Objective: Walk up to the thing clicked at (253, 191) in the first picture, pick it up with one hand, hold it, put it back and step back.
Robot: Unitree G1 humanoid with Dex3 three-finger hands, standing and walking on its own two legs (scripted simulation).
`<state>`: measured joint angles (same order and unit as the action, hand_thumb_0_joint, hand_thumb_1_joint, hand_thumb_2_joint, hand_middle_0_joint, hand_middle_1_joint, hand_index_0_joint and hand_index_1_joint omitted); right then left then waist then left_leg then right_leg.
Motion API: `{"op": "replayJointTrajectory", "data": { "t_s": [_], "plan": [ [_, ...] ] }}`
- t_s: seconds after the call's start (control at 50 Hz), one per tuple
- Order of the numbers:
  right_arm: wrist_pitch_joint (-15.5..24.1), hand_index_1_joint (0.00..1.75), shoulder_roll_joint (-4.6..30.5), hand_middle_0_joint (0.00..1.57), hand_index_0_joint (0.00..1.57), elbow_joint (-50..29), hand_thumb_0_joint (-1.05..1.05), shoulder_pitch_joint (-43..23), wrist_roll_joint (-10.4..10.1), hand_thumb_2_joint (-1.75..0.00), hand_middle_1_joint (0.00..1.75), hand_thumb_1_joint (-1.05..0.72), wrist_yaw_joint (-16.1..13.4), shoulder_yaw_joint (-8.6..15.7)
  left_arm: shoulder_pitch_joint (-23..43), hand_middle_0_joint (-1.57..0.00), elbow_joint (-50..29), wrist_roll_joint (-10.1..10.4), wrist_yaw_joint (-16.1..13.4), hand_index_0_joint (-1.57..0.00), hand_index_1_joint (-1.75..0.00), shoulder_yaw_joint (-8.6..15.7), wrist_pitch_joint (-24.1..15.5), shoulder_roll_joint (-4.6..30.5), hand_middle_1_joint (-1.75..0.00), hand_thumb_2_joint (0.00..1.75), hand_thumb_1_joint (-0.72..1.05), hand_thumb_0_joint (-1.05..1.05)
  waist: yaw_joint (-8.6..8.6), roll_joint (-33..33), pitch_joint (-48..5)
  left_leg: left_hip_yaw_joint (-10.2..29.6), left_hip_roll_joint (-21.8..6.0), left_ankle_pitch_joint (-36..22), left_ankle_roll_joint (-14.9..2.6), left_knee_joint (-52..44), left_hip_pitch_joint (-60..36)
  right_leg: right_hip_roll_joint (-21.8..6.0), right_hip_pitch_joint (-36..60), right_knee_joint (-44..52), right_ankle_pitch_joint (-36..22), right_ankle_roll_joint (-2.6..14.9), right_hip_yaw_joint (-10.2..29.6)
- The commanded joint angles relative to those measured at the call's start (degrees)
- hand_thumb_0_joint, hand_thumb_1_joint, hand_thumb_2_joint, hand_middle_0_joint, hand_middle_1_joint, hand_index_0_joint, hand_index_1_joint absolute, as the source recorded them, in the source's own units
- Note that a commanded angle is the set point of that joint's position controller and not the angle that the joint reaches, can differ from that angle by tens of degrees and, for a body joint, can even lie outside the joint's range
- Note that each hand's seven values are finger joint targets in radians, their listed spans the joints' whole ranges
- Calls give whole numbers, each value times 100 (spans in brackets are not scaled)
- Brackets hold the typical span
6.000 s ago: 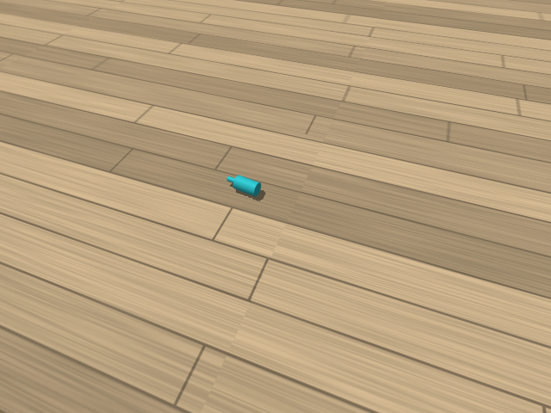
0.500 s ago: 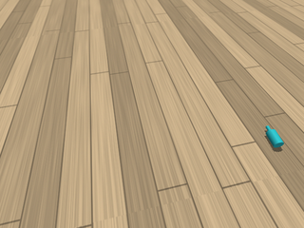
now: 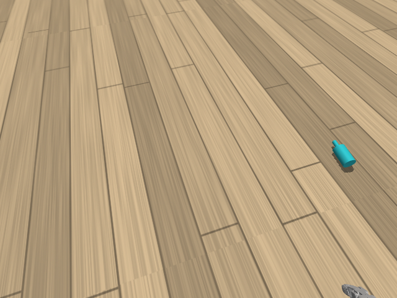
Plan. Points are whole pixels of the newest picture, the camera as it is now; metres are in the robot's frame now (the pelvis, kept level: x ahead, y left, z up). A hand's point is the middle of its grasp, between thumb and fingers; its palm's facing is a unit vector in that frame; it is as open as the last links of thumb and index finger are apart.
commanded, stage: walk up
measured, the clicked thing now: (341, 152) +1.03 -0.76 -0.74
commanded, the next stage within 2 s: stand in 1.74 s
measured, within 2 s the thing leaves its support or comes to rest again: neither
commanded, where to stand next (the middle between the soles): +0.05 -0.01 m, yaw -39 degrees
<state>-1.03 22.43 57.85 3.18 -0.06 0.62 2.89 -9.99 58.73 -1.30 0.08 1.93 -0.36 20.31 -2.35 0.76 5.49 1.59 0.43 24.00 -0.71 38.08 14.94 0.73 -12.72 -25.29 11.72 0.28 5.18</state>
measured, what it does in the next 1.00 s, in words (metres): steps on the spot, turning right: right foot, then left foot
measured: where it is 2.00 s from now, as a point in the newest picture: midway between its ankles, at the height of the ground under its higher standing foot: outside the picture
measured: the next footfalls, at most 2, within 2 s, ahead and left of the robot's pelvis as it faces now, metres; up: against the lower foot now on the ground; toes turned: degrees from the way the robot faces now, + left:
right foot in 0.50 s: -0.03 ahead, -0.11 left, +0.00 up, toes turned -21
left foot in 0.80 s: +0.11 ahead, +0.10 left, +0.00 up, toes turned -37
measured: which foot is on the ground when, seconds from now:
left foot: down 0.00-0.50, up 0.52-0.78, down 0.80-1.00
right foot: down 0.00-0.12, up 0.14-0.48, down 0.50-0.82, up 0.84-1.00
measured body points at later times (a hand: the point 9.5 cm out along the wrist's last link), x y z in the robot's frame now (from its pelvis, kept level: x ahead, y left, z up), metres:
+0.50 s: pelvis -0.03 +0.03 -0.02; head +0.01 +0.01 +0.43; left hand +0.17 +0.31 -0.12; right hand -0.10 -0.31 -0.13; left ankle +0.01 +0.15 -0.74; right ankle -0.06 -0.10 -0.74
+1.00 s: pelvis -0.03 +0.03 -0.02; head +0.01 +0.02 +0.43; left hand +0.23 +0.25 -0.13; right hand -0.14 -0.27 -0.12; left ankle +0.07 +0.12 -0.74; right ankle -0.08 -0.08 -0.71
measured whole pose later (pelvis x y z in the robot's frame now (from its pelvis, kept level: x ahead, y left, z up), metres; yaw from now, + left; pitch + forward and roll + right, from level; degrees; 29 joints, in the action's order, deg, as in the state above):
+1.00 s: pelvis -0.03 +0.03 -0.02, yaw -34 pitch -3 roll +0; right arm 1.1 21.6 46.9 14.7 2.1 1.3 2.6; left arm -13.7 47.9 -0.7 0.9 3.3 0.3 24.2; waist 0.9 -1.5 7.2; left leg -4.5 -4.2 17.3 -0.2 37.4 17.1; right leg 2.2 -22.5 -53.0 29.0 1.1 3.4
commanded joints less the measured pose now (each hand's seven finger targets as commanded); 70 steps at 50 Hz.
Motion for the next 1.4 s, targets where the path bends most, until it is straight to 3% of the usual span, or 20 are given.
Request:
{"op": "replayJointTrajectory", "data": {
  "t_s": [0.0, 0.08, 0.14, 0.22, 0.32, 0.44, 0.46, 0.48, 0.5, 0.52, 0.58, 0.76, 0.82, 0.9, 1.04, 1.08, 1.1, 1.26, 1.32, 1.38],
  "plan": [
    [58, 30, 914, 20, 20, -815, 0, 154, -42, -90, 30, -90, -23, 397, 101, -20, -909, -96, -161, -20, -30, 375, -59, 1577, -30, 90, 90, 0, 240, -1174, -787, 401, -75, 682, -77, 660, 519, -1314, 384, 213, -2681, 1316, 1828],
    [91, 30, 943, 20, 20, -914, 0, 1007, 165, -90, 30, -90, -53, 558, 310, -20, -1393, 47, -97, -20, -30, 299, 113, 1365, -30, 90, 90, 0, 677, -315, -1048, 230, -76, -975, -112, -1802, -1425, -394, -999, -991, -1353, 512, 1122],
    [133, 30, 1868, 20, 20, -1438, 0, 386, 174, -90, 30, -90, -79, 821, -362, -20, -1397, -54, -167, -20, -30, 322, 221, 1464, -30, 90, 90, 0, 440, 1116, -846, 2377, -2871, -1131, -1422, -2461, -459, 91, -1588, -3479, 2184, -44, 313],
    [266, 30, 1395, 20, 20, -1640, 0, 211, 178, -90, 30, -90, -108, 659, -654, -20, -1251, 61, 126, -20, -30, 541, 254, 1525, -30, 90, 90, 0, 186, 825, -191, 863, -1658, -948, -922, -2190, -329, -74, -1644, -3647, 1066, -41, 297],
    [335, 30, 1623, 20, 20, -1604, 0, 1109, 196, -90, 30, -90, -34, 710, -109, -20, -1659, -13, 266, -20, -30, 485, 158, 1292, -30, 90, 90, 0, 603, 905, -384, 578, -1873, -1860, -1108, -1818, -1300, -207, -1638, -2209, 1369, -135, -231],
    [152, 30, 1560, 20, 20, -1844, 0, 921, 111, -90, 30, -90, 29, 582, -921, -20, -1371, -13, 141, -20, -30, 517, -27, 1222, -30, 90, 90, 0, 189, 833, -690, -305, -1513, -2409, -725, -349, -250, 202, 421, -125, 537, 174, -967],
    [123, 30, 1302, 20, 20, -1873, 0, 958, 83, -90, 30, -90, 34, 482, -1217, -20, -1280, -40, 84, -20, -30, 614, -81, 1460, -30, 90, 90, 0, -7, 126, -830, -539, -1232, -1788, -461, 510, 325, 39, 1150, 286, 412, 323, -477],
    [120, 30, 848, 20, 20, -1993, 0, 1100, 49, -90, 30, -90, 47, 324, -1277, -20, -1378, -97, 28, -20, -30, 784, -149, 2017, -30, 90, 90, 0, -25, -1507, -742, -800, -541, 31, -82, 1773, 1642, -1258, 1684, 809, 313, 739, 1795],
    [79, 30, 1072, 20, 20, -2043, 0, 770, 50, -90, 30, -90, -12, 357, -1086, -20, -1533, -51, 28, -20, -30, 774, -159, 2256, -30, 90, 90, 0, -147, -1461, -612, -284, -264, 1158, 66, 2287, 2051, -2083, 1177, 696, 68, 1672, 3021],
    [68, 30, 1270, 20, 20, -1918, 0, 801, 52, -90, 30, -90, -64, 421, -925, -20, -1615, 9, 20, -20, -30, 758, -131, 2157, -30, 90, 90, 0, -78, -1081, -419, 58, -444, 1214, 113, 2604, 1850, -2105, 704, 581, -31, 1845, 2848],
    [126, 30, 1258, 20, 20, -1561, 0, 1181, 65, -90, 30, -90, -42, 366, -560, -20, -1714, 33, -80, -20, -30, 587, -139, 1747, -30, 90, 90, 0, 189, -1005, -342, -19, -495, 459, 64, 1950, 1593, -1196, 493, 172, -277, 1240, 1505],
    [278, 30, 1219, 20, 20, -1326, 0, 1797, 195, -90, 30, -90, -99, 482, -117, -20, -2029, 99, -72, -20, -30, 416, 13, 1481, -30, 90, 90, 0, 596, -581, -431, 4, -142, -605, -200, -756, -806, -623, -1545, -1159, -539, 736, 1239],
    [357, 30, 2030, 20, 20, -1559, 0, 1215, 154, -90, 30, -90, -63, 653, -482, -20, -1784, 57, -192, -20, -30, 459, 28, 1697, -30, 90, 90, 0, 402, 794, -317, 3393, -2801, 178, -1675, -2300, 76, 372, -1644, -3921, 2380, 90, 436],
    [389, 30, 1664, 20, 20, -1540, 0, 946, 173, -90, 30, -90, -93, 515, -731, -20, -1463, 106, -18, -20, -30, 490, -26, 1521, -30, 90, 90, 0, 226, 996, -83, 1245, -1721, -448, -1083, -1770, -99, 8, -1636, -3208, 1662, 106, 95],
    [145, 30, 1333, 20, 20, -1657, 0, 845, 142, -90, 30, -90, -5, 342, -1042, -20, -1134, -25, -41, -20, -30, 492, -192, 1319, -30, 90, 90, 0, 69, 683, -653, 108, -1331, -1316, -700, -197, 498, 251, 488, -249, 556, 185, -572],
    [88, 30, 713, 20, 20, -1794, 0, 769, 56, -90, 30, -90, -3, 138, -706, -20, -1338, -107, -118, -20, -30, 579, -325, 1990, -30, 90, 90, 0, 140, -1095, -330, -388, -272, 502, 7, 1175, 1767, -1609, 292, 704, 922, 918, 2904],
    [53, 30, 1149, 20, 20, -1667, 0, 611, 90, -90, 30, -90, -99, 282, -573, -20, -1341, -88, -112, -20, -30, 568, -313, 2188, -30, 90, 90, 0, 92, -835, -205, 197, -486, 1063, -6, 1685, 1119, -2034, -540, 572, 614, 1575, 3181],
    [241, 30, 960, 20, 20, -948, 0, 1076, 37, -90, 30, -90, -88, 184, -92, -20, -1187, 81, -121, -20, -30, 305, -284, 1575, -30, 90, 90, 0, 431, -906, -790, -192, -243, -660, -93, -676, -348, -945, -246, -674, -2114, 861, 1023],
    [347, 30, 1504, 20, 20, -943, 0, 511, 72, -90, 30, -90, -90, 253, -263, -20, -1000, 222, -123, -20, -30, 174, -215, 1182, -30, 90, 90, 0, 142, 284, -923, 1356, -1528, -1593, -792, -1389, -465, -63, -438, -1147, 22, 181, 215],
    [300, 30, 1202, 20, 20, -781, 0, 211, 30, -90, 30, -90, -40, 120, -63, -20, -700, 121, -107, -20, -30, 200, -268, 1353, -30, 90, 90, 0, 137, -25, -738, 432, -947, -1362, -417, -1032, -128, -354, 93, -377, -347, 316, 612]
  ]
}}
